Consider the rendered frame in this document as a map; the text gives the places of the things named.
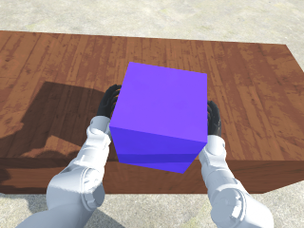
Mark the robot left upper arm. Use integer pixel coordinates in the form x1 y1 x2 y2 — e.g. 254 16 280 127
15 167 105 228

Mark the robot right forearm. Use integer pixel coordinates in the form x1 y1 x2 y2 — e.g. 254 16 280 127
199 135 251 207

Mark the pedestal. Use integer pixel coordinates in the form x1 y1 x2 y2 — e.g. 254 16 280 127
0 30 304 195

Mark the carton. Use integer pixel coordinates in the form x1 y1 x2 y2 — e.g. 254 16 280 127
109 62 208 174

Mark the robot left forearm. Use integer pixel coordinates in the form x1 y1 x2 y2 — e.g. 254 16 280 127
46 116 112 209

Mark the right robot hand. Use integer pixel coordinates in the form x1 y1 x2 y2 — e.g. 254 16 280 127
207 100 221 137

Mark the robot right upper arm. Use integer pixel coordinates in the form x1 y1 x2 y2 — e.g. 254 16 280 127
210 187 275 228

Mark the left robot hand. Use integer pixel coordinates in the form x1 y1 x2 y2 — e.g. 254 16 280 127
96 84 122 118

